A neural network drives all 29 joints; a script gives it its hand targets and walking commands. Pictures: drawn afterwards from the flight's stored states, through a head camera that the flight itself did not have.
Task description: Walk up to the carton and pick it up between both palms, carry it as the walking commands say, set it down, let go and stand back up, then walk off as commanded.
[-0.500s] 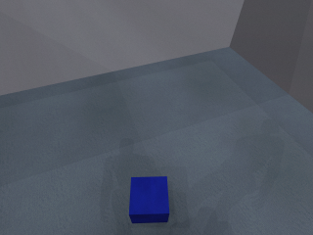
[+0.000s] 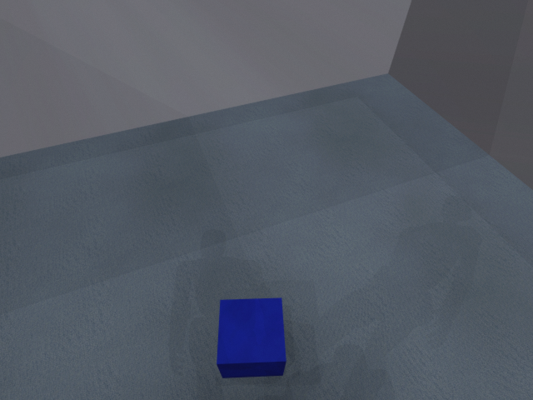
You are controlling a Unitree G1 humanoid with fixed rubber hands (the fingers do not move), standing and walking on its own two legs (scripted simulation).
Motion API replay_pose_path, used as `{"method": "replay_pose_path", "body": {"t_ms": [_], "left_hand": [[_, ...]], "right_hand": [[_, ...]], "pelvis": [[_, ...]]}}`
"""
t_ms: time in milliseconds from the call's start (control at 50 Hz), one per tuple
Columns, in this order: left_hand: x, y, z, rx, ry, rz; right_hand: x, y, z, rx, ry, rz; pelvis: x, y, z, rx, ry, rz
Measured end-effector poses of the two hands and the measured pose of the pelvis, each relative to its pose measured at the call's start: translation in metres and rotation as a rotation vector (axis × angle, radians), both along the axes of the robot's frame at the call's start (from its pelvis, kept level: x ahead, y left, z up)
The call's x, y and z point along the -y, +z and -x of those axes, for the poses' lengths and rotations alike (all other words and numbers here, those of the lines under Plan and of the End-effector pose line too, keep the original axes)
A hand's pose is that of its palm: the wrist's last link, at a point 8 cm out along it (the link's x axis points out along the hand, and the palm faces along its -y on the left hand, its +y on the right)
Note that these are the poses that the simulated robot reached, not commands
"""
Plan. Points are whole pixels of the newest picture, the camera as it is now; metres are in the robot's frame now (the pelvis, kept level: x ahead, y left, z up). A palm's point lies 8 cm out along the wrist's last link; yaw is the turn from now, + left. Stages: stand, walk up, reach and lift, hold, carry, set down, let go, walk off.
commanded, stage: stand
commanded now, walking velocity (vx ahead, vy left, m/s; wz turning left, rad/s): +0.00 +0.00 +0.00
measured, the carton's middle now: (251, 338) +0.41 +0.04 -0.68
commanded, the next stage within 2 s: reach and lift in 0.16 s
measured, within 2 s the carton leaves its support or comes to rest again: neither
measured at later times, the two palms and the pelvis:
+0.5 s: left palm out of the picture +0.10 +0.21 -0.14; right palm out of the picture +0.10 -0.20 -0.13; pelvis -0.06 +0.01 -0.02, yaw +3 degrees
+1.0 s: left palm (141, 386) +0.18 +0.22 -0.17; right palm (370, 379) +0.18 -0.18 -0.17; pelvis -0.14 +0.03 -0.08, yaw +3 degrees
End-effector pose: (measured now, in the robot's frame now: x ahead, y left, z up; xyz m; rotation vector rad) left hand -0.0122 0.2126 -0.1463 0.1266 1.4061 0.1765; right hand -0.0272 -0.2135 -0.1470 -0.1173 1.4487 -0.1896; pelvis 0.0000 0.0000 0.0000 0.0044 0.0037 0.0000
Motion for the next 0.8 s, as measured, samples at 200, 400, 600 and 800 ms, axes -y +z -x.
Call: {"method": "replay_pose_path", "body": {"t_ms": [200, 400, 600, 800], "left_hand": [[-0.008, 0.001, -0.011, 0.04, 0.009, -0.013], [-0.011, 0.01, -0.141, 0.153, -0.065, 0.002], [0.008, -0.009, -0.086, 0.136, -0.055, 0.077], [-0.021, -0.019, -0.135, 0.266, -0.099, 0.051]], "right_hand": [[-0.005, -0.002, -0.015, 0.05, -0.009, -0.018], [0.006, 0.016, -0.156, 0.191, 0.069, 0.004], [-0.029, -0.01, -0.1, 0.162, 0.052, -0.088], [-0.027, -0.024, -0.15, 0.289, 0.087, -0.036]], "pelvis": [[-0.002, -0.002, 0.006, -0.051, -0.002, -0.005], [-0.007, -0.025, 0.051, -0.287, 0.05, 0.007], [-0.011, -0.035, 0.091, -0.281, 0.051, 0.014], [-0.019, -0.069, 0.134, -0.239, 0.041, 0.018]]}}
